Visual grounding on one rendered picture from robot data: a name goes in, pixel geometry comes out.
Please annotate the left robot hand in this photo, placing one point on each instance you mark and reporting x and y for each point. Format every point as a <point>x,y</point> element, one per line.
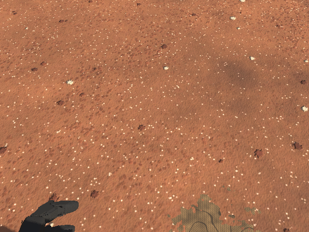
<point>46,213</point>

